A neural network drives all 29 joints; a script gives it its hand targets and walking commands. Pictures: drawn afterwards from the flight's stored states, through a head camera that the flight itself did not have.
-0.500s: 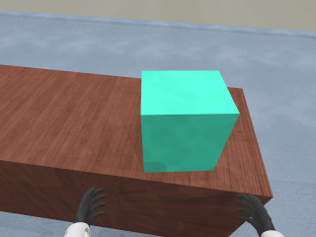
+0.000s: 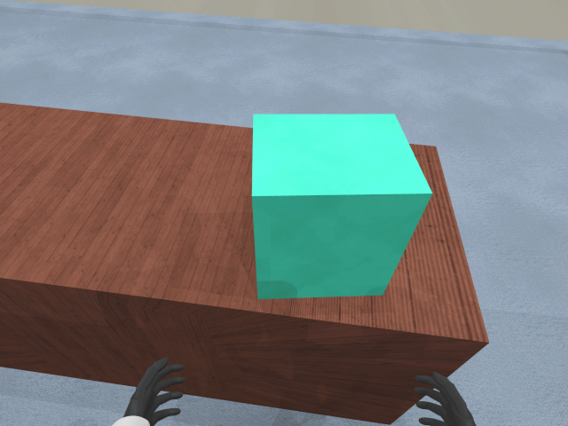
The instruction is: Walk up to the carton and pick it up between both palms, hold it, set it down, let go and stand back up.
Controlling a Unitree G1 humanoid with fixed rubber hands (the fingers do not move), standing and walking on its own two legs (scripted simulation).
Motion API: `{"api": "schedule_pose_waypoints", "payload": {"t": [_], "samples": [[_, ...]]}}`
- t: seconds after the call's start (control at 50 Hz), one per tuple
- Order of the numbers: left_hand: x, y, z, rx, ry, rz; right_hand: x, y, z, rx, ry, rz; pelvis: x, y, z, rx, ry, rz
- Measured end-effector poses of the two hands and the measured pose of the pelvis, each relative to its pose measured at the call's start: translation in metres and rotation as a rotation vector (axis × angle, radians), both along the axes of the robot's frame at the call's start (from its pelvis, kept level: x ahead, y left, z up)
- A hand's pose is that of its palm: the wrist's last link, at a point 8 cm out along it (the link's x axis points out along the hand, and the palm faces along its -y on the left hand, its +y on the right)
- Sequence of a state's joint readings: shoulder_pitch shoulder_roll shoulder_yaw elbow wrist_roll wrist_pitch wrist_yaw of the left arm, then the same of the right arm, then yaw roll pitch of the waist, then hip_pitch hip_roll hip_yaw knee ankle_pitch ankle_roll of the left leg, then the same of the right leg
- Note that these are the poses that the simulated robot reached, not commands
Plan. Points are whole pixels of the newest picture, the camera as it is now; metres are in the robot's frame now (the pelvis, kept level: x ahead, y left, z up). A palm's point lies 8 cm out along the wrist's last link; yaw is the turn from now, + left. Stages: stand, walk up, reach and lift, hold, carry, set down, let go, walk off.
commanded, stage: set down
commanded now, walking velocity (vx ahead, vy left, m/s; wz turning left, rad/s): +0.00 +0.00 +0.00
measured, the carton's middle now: (322, 211) +0.48 -0.02 +0.02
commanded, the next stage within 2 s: let go in 0.16 s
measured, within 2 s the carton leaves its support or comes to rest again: neither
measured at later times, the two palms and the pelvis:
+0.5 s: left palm out of the picture +0.15 +0.22 -0.07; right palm out of the picture +0.16 -0.23 -0.07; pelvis +0.00 +0.00 +0.00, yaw +0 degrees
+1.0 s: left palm out of the picture +0.11 +0.30 -0.08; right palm out of the picture +0.16 -0.26 -0.07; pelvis +0.00 +0.00 +0.00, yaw +0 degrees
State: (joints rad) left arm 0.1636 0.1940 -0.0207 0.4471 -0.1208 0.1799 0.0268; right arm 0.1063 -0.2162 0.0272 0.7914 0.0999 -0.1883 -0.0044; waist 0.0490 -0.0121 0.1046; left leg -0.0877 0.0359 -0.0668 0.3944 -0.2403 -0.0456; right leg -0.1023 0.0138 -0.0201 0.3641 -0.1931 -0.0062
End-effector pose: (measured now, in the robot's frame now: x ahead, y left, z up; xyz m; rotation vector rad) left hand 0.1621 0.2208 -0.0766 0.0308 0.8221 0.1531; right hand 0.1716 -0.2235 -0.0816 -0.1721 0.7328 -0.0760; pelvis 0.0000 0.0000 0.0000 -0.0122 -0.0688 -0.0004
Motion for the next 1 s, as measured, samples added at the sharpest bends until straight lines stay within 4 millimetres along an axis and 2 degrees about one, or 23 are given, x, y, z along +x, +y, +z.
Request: {"api": "schedule_pose_waypoints", "payload": {"t": [0.36, 0.7, 0.8, 0.9, 1.0], "samples": [[-0.011, 0.001, 0.0, 0.003, -0.003, -0.004, -0.003, -0.003, 0.007, -0.001, -0.052, -0.009, -0.002, 0.0, 0.0, 0.0, -0.023, 0.0], [-0.012, 0.002, -0.001, 0.011, 0.004, -0.013, -0.007, -0.007, 0.005, -0.012, -0.031, -0.011, -0.002, 0.0, 0.0, 0.0, -0.021, 0.0], [-0.018, 0.028, -0.001, 0.072, -0.033, 0.02, -0.006, -0.018, 0.005, -0.061, 0.041, -0.028, 0.003, 0.0, 0.0, 0.0, 0.013, 0.0], [-0.034, 0.06, -0.002, 0.138, -0.015, 0.066, -0.007, -0.03, 0.009, -0.087, 0.043, -0.056, 0.004, 0.001, 0.0, 0.0, 0.021, 0.001], [-0.053, 0.076, -0.006, 0.166, 0.029, 0.087, -0.014, -0.035, 0.009, -0.096, 0.059, -0.073, 0.003, 0.003, 0.0, 0.001, 0.019, 0.002]]}}
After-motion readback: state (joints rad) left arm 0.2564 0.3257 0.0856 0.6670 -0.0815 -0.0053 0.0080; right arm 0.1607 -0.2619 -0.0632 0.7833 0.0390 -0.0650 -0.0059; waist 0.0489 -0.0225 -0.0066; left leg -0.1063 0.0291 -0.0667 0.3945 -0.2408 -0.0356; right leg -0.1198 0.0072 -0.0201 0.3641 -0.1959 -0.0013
